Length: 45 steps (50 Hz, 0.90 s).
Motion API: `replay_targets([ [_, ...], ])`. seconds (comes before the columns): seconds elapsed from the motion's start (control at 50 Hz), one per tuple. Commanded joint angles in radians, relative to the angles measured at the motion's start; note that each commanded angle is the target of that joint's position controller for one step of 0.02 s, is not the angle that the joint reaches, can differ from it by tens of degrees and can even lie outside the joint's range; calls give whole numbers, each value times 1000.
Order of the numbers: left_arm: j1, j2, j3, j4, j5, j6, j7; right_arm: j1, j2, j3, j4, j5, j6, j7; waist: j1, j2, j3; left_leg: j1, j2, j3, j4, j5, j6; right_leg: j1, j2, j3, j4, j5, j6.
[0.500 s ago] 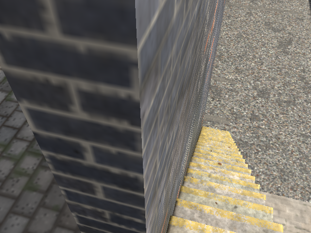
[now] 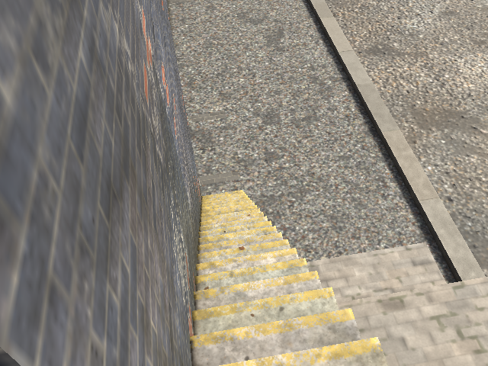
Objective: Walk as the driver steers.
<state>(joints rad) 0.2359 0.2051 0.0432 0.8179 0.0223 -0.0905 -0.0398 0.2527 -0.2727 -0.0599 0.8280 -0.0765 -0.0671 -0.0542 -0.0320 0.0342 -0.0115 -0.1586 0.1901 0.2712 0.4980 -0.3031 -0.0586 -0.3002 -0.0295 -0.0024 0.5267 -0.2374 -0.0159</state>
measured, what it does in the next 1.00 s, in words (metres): steps to the right, turning right: left foot, then right foot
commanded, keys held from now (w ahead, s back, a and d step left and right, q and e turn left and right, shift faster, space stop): e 0.42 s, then no key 0.58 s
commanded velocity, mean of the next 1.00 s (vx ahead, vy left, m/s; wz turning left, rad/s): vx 0.07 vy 0.00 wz -0.37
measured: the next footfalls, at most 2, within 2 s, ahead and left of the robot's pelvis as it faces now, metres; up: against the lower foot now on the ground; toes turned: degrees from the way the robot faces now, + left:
left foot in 0.34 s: +0.10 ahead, +0.05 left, +0.00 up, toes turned -12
right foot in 0.62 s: +0.03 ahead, -0.20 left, +0.00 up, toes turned -19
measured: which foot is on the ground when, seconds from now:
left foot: up 0.00-0.32, down 0.34-0.62, up 0.64-0.96, down 0.98-1.00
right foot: down 0.00-0.36, up 0.38-0.60, down 0.62-1.00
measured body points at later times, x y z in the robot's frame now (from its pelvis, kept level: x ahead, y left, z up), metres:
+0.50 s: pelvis +0.01 -0.06 -0.01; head +0.05 -0.06 +0.44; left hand +0.17 +0.19 -0.13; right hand +0.06 -0.35 -0.13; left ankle +0.06 +0.06 -0.74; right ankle -0.02 -0.15 -0.67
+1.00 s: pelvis -0.03 -0.10 -0.01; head -0.02 -0.08 +0.44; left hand +0.12 +0.09 -0.15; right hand +0.00 -0.36 -0.14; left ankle +0.01 +0.01 -0.74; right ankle -0.01 -0.19 -0.74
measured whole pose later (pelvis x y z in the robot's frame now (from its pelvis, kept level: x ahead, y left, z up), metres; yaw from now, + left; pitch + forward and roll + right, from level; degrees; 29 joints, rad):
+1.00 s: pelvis -0.03 -0.10 -0.01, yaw -19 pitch -1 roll -2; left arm 0.25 0.15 0.03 0.85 -0.01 0.03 0.07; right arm 0.17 -0.18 -0.04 0.90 -0.01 0.05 -0.03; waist 0.02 0.01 0.01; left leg -0.28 0.01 -0.07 0.62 -0.31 0.00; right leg -0.31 0.08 -0.05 0.53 -0.21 -0.06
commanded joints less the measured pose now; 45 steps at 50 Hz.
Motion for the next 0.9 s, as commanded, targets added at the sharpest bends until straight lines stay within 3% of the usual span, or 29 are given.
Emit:
replay_targets([
  [0.02, 123, 307, 89, -77, 9, -98, 51, -32, 11, 31, -152, 20, -49, 22, 80, -245, -174, -386, -139, -104, 369, -359, 8, 382, -335, 535, -143, 850, -466],
  [0.04, 194, 270, 91, -56, 46, -108, 61, -157, -43, 24, -176, 36, -66, 36, 156, -164, -89, -523, -139, -221, 458, -419, 13, 359, -318, 467, -141, 838, -405],
  [0.06, 186, 257, 91, -59, 29, -95, 66, -156, -80, 9, -160, 31, -62, 33, 140, -207, -107, -526, -114, -247, 586, -402, 21, 339, -268, 378, -140, 734, -345],
  [0.08, 160, 231, 83, -91, 6, -68, 67, -142, -122, -14, -161, 22, -60, 33, 122, -186, -133, -511, -111, -257, 653, -372, 15, 284, -245, 343, -158, 678, -322],
  [0.1, 113, 207, 65, -113, -24, -45, 71, -138, -106, -15, -153, 14, -58, 25, 90, -121, -115, -490, -105, -281, 692, -316, 7, 190, -233, 333, -184, 603, -287],
  [0.14, 13, 182, 37, -179, -34, -22, 65, -117, -61, 8, -177, -3, -52, 27, 12, -83, -84, -395, -125, -275, 570, -195, 10, 7, -158, 270, -203, 426, -226],
  [0.18, -14, 231, 38, -207, -13, -19, 65, -83, -8, 36, -184, 2, -31, 56, -12, -107, -92, -287, -172, -213, 361, -67, 14, -75, -89, 259, -203, 392, -216],
  [0.22, 7, 256, 49, -226, 11, -27, 54, -61, -39, 41, -201, 28, -29, 70, 12, -164, -126, -347, -181, -245, 349, -92, 12, 11, -134, 389, -179, 404, -251],
  [0.24, 8, 252, 48, -243, 18, -23, 48, -67, -28, 50, -213, 25, -31, 73, 30, -136, -147, -356, -190, -246, 315, -84, 11, 41, -127, 392, -133, 465, -255],
  [0.26, 90, 194, 60, -154, -96, 95, 30, -145, -63, 10, -209, 224, 60, 13, 33, -300, -63, -363, -230, -283, 152, 16, 4, 156, 4, 287, 9, 811, -218],
  [0.28, 106, 216, 63, -173, -118, 143, 26, -123, -79, 19, -205, 206, 75, 5, 40, -251, -138, -293, -252, -252, 190, 124, 8, 149, -41, 273, 38, 1007, -195],
  [0.3, 96, 239, 68, -197, -106, 175, 28, -92, -89, 17, -195, 178, 75, 8, 36, -210, -189, -184, -235, -268, 165, 126, 18, 129, -69, 335, 35, 1039, -183],
  [0.34, 41, 202, 63, -225, -99, 195, 39, -28, -54, 11, -158, 123, 75, 23, -17, -112, -155, 53, -155, -328, 80, 329, 68, -86, -57, 378, 54, 594, -134],
  [0.36, 64, 143, 57, -246, -96, 194, 58, 23, -103, -7, -129, 108, 79, 9, -17, 52, -166, 206, 31, -436, 50, 689, 150, -215, 42, 305, 218, 163, -85],
  [0.38, 123, 127, 55, -252, -91, 193, 77, 21, -141, -15, -118, 95, 87, 19, -30, 292, -178, 278, 267, -590, 22, 929, 323, -353, 144, 148, 520, -472, -43],
  [0.4, 93, 198, 84, -261, -75, 196, 77, -16, -129, -18, -130, 113, 102, 28, -33, 193, -125, 158, 303, -612, -42, 812, 398, -408, 111, 72, 711, -457, 11],
  [0.46, 61, 173, 82, -256, -55, 228, 94, -192, -90, -11, -128, 113, 134, 26, 16, 132, 20, -80, 147, -478, -98, 479, 342, -363, 28, 98, 710, -271, 30],
  [0.5, 76, 122, 63, -230, -56, 226, 78, -178, -129, -24, -106, 88, 141, 17, 16, 128, 8, -147, 57, -341, -77, 371, 275, -210, 24, 20, 522, -230, 42],
  [0.56, 95, 119, 56, -208, -53, 209, 59, -149, -162, -43, -89, 115, 158, 30, 8, 180, -27, -145, 34, -323, -21, 359, 258, -40, 48, -54, 265, -163, 78],
  [0.58, 149, 106, 55, -192, -51, 199, 60, -149, -162, -44, -79, 124, 166, 32, 38, 163, -40, -155, 24, -318, 23, 330, 248, 35, 62, -75, 142, -76, 77],
  [0.6, 207, 98, 54, -173, -39, 185, 62, -135, -151, -41, -61, 133, 171, 30, 68, 100, -59, -199, 2, -307, 76, 208, 216, 150, 88, -86, 21, 22, 74],
  [0.62, 236, 124, 62, -170, -17, 173, 68, -72, -95, -29, -31, 127, 170, 24, 82, -57, -76, -271, -48, -259, 223, -15, 142, 262, 18, 46, -115, 101, 59],
  [0.64, 203, 186, 63, -183, -5, 170, 75, -126, 16, 5, -101, 124, 168, 2, 80, -383, -65, -412, -174, -207, 477, -356, 65, 202, -232, 327, -186, 262, -42],
  [0.66, 103, 181, 54, -220, -19, 165, 59, -213, -59, -13, -124, 119, 185, -13, 101, -364, -39, -401, -174, -322, 566, -323, 72, 39, -242, 364, -219, 162, -106],
  [0.68, 53, 131, 35, -215, -16, 158, 53, -217, -99, -29, -117, 108, 196, -18, 83, -281, 4, -396, -191, -350, 614, -265, 87, -13, -210, 321, -229, 60, -124],
  [0.72, -18, 126, 32, -200, -20, 154, 45, -148, -102, -41, -84, 77, 186, -18, 49, -204, 4, -411, -200, -391, 608, -178, 108, 44, -174, 288, -219, 68, -99],
  [0.74, 3, 103, 24, -181, -17, 142, 52, -129, -78, -36, -73, 70, 179, -8, 51, -183, -13, -406, -197, -407, 608, -155, 106, 79, -171, 281, -211, 71, -91],
  [0.78, 31, 77, 17, -142, -15, 123, 71, -90, -39, -24, -45, 87, 163, 4, 48, -121, -39, -393, -202, -442, 574, -128, 85, 115, -177, 279, -205, 52, -101],
  [0.9, 29, 71, 21, -59, -34, 105, 94, -92, 3, -3, -9, 77, 144, 17, 54, -136, 25, -261, -184, -354, 289, -113, 44, 39, -136, 271, -245, -123, -139],
])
